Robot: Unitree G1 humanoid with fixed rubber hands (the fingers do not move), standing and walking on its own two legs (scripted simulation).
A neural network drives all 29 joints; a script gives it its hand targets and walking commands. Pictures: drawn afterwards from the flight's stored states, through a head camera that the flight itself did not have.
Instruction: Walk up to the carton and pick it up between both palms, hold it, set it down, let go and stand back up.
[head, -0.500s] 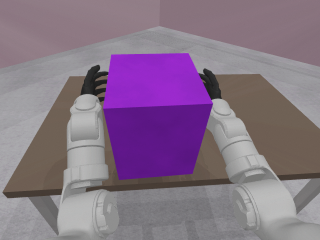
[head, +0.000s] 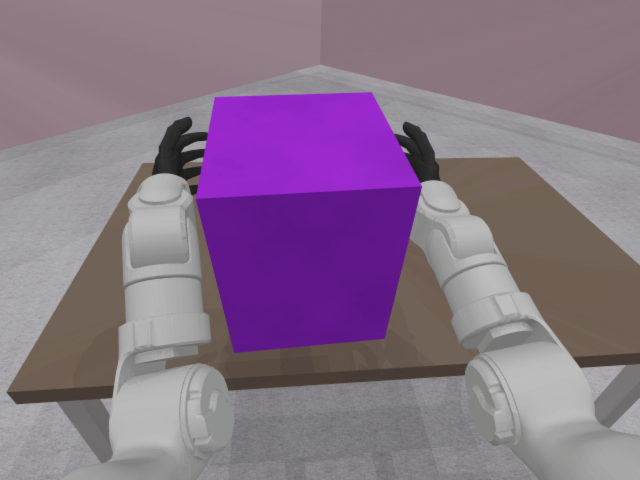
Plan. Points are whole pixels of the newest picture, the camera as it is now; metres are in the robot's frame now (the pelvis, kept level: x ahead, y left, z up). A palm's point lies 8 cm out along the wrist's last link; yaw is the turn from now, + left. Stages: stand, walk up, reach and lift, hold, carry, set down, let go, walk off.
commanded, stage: reach and lift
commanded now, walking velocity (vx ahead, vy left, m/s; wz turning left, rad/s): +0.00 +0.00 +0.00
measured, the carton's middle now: (302, 222) +0.39 -0.01 +0.19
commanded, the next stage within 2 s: hold in 0.48 s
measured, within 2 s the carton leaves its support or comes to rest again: neither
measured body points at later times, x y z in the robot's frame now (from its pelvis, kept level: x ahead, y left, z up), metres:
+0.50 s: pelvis +0.00 +0.00 +0.00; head -0.07 +0.02 +0.44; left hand +0.39 +0.14 +0.26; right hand +0.39 -0.15 +0.26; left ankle +0.01 +0.12 -0.75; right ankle +0.02 -0.12 -0.75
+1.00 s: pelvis +0.00 -0.01 +0.00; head -0.09 +0.01 +0.44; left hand +0.38 +0.15 +0.30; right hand +0.39 -0.15 +0.30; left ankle +0.01 +0.12 -0.75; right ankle +0.02 -0.12 -0.75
